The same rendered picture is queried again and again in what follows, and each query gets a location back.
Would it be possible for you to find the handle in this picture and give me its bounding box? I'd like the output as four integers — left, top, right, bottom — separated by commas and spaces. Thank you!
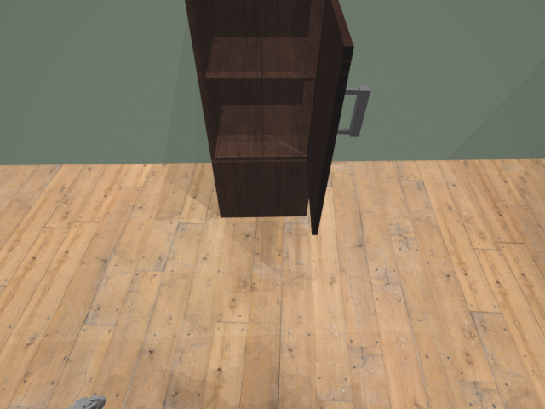
337, 86, 370, 137

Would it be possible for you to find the cupboard door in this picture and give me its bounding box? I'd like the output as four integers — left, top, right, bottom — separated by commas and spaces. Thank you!
307, 0, 354, 235

